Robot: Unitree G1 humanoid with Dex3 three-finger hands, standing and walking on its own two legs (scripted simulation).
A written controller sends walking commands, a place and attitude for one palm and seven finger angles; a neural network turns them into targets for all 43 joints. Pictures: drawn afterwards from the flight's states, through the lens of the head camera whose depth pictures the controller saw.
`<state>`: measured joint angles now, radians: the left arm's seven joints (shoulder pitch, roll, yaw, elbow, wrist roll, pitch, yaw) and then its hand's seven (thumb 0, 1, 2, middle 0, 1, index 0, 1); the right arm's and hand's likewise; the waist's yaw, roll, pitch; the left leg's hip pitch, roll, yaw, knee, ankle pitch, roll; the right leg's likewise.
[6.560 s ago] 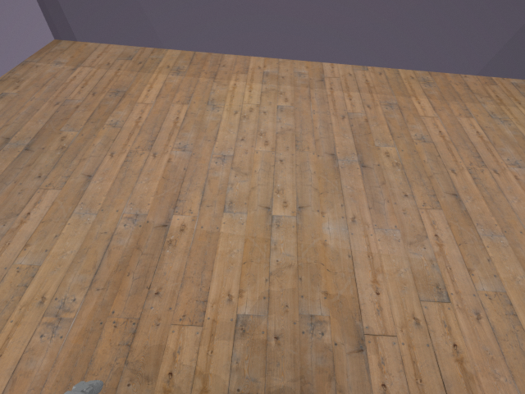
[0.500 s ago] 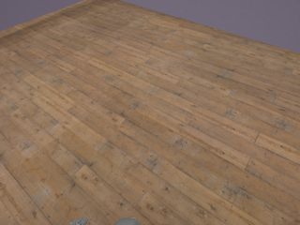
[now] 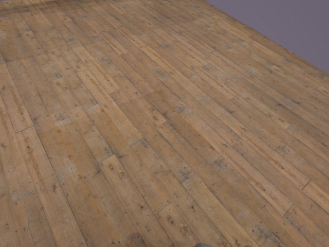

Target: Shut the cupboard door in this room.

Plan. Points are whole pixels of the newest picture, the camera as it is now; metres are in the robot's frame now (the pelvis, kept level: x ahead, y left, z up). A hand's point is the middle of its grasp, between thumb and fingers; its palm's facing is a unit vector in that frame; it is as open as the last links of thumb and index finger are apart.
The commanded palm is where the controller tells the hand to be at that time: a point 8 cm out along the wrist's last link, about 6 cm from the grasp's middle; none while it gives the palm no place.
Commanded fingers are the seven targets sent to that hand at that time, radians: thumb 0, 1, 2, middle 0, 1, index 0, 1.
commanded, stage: turn or walk to find it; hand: left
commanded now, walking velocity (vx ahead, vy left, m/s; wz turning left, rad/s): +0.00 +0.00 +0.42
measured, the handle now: out of the picture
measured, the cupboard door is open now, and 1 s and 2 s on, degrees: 75 75 75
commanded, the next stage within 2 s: none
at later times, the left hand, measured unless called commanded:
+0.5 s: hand out of the picture +0.01 +0.15 -0.14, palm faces +0.24 -0.93 -0.27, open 7.4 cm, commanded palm none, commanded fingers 0.00 0.90 0.90 -0.20 -0.30 -0.20 -0.30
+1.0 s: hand out of the picture -0.09 +0.21 -0.16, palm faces +0.46 -0.85 -0.25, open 7.4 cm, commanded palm none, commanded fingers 0.00 0.90 0.90 -0.20 -0.30 -0.20 -0.30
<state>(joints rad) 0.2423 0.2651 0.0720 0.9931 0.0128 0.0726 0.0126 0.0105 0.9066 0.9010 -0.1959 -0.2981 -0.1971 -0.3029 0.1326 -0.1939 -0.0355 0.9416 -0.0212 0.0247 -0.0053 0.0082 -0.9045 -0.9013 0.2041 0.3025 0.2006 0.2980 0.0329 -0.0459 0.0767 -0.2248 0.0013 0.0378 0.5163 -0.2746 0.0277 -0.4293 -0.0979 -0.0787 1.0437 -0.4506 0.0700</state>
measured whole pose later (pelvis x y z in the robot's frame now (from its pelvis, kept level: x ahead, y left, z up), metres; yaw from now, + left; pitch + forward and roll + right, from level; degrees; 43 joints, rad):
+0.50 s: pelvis -0.02 -0.05 +0.00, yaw +13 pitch -2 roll +2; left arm 0.21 0.16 0.03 0.92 0.02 0.02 0.02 0.01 0.90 0.90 -0.20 -0.30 -0.20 -0.30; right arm 0.25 -0.25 -0.09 0.99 -0.03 0.09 0.02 0.01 -0.91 -0.90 0.20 0.30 0.20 0.30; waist -0.02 0.04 0.06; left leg -0.47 0.02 -0.03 1.14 -0.37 -0.06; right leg -0.20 -0.08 -0.17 0.50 -0.27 -0.03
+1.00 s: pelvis -0.06 -0.01 +0.00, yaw +25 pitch +0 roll -1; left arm 0.20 0.25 0.06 0.96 0.01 0.06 0.01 0.01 0.91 0.90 -0.19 -0.30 -0.20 -0.30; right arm 0.17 -0.18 -0.04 0.96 -0.02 0.03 0.00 0.01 -0.90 -0.90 0.21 0.30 0.20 0.30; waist 0.01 -0.02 0.07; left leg -0.22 -0.01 -0.01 0.46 -0.23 0.03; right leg -0.41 -0.08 -0.05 0.94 -0.44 0.08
